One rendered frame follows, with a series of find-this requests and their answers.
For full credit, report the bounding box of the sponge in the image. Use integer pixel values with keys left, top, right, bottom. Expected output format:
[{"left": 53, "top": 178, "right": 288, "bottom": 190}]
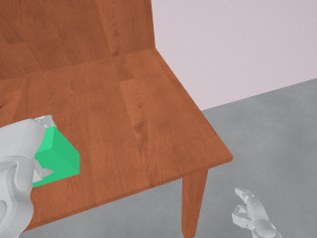
[{"left": 32, "top": 126, "right": 80, "bottom": 187}]

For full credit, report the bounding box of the left robot hand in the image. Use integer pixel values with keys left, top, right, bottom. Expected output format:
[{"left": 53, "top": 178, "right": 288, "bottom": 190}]
[{"left": 0, "top": 115, "right": 56, "bottom": 183}]

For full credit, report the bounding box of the robot left forearm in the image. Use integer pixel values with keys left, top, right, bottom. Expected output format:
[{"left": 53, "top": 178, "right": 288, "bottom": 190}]
[{"left": 0, "top": 156, "right": 35, "bottom": 238}]

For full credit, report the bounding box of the robot right forearm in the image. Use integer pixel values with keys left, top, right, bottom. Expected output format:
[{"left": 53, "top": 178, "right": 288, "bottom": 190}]
[{"left": 251, "top": 219, "right": 282, "bottom": 238}]

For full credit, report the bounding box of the table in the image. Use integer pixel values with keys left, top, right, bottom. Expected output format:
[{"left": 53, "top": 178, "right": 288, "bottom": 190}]
[{"left": 0, "top": 0, "right": 234, "bottom": 238}]

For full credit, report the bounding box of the right robot hand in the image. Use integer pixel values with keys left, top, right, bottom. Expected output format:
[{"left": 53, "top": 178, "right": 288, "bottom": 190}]
[{"left": 232, "top": 187, "right": 269, "bottom": 230}]

